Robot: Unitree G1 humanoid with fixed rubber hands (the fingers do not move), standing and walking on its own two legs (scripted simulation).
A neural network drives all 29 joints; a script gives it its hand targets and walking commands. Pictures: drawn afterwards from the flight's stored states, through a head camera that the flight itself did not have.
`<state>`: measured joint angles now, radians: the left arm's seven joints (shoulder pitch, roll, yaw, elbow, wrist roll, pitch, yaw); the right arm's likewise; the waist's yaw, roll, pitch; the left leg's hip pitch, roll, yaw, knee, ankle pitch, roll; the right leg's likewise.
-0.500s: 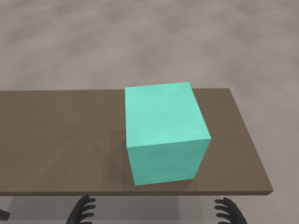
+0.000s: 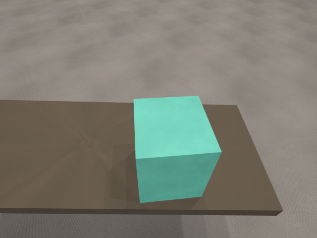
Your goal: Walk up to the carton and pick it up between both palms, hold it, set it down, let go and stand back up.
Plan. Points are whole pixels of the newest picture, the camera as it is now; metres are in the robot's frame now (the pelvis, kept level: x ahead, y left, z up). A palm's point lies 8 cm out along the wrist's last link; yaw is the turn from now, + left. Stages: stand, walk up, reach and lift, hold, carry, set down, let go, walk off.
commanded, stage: stand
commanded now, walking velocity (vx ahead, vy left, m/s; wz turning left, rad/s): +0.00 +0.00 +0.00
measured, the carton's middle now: (168, 149) +0.39 -0.02 -0.02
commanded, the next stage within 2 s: none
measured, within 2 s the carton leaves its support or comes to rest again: neither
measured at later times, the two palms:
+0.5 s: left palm out of the picture +0.02 +0.30 -0.12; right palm out of the picture +0.04 -0.27 -0.12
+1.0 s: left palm out of the picture +0.05 +0.28 -0.13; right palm out of the picture +0.06 -0.28 -0.11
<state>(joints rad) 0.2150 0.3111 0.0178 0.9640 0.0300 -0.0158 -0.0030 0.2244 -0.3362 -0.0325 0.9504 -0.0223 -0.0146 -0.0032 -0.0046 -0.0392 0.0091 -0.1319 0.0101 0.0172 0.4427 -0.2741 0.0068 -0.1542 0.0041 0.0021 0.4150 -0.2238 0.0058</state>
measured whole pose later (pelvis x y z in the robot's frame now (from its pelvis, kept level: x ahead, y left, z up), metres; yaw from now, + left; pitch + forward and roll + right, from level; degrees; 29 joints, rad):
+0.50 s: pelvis -0.02 +0.01 +0.00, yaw +1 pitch -3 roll +0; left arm 0.18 0.33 0.00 1.12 0.02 -0.01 0.00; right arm 0.18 -0.31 -0.01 1.07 -0.01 -0.01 0.00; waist 0.01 0.00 0.04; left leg -0.12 -0.02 0.01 0.38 -0.20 0.02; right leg -0.14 -0.02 0.00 0.37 -0.17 0.02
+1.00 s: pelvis -0.01 +0.00 +0.00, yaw +1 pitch -3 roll +0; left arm 0.13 0.31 -0.01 1.14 0.02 -0.01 0.00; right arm 0.14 -0.30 0.00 1.10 -0.01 -0.01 -0.01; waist 0.00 -0.01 0.03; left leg -0.10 -0.01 0.00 0.36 -0.21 0.01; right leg -0.12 -0.01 0.00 0.34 -0.17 0.01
